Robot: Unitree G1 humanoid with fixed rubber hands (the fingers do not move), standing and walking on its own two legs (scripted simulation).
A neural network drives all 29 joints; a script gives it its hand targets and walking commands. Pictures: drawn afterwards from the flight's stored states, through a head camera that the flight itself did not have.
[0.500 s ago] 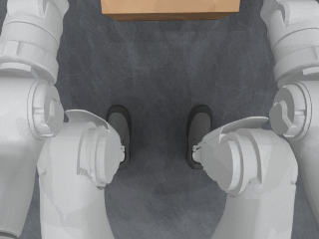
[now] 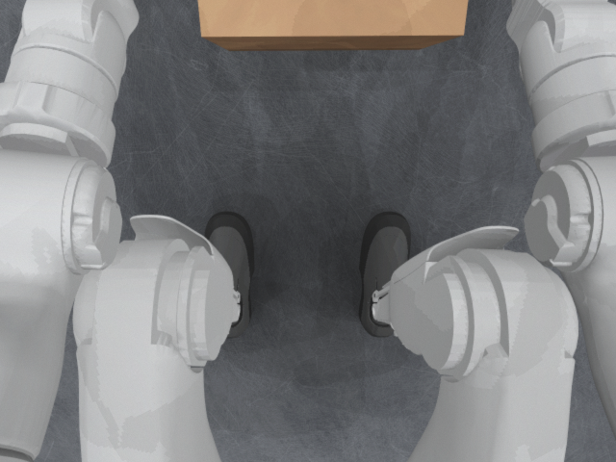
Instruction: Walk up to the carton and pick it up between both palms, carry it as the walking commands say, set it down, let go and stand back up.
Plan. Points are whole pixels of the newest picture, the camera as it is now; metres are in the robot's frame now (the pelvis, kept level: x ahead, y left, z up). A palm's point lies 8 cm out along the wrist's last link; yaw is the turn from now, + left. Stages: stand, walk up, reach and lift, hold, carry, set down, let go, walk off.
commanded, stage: reach and lift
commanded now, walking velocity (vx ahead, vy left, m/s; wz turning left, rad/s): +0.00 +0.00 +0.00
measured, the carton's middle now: out of the picture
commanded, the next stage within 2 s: none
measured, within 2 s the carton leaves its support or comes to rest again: leaves its support in 1.22 s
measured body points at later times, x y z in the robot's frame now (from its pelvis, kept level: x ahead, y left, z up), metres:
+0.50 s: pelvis +0.00 +0.00 +0.00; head +0.39 +0.00 +0.21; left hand +0.56 +0.16 -0.21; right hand +0.56 -0.18 -0.21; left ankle +0.11 +0.12 -0.31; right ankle +0.11 -0.12 -0.31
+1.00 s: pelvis +0.00 +0.00 -0.01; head +0.38 -0.01 +0.22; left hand +0.56 +0.16 -0.21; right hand +0.56 -0.18 -0.21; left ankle +0.11 +0.12 -0.31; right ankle +0.11 -0.12 -0.31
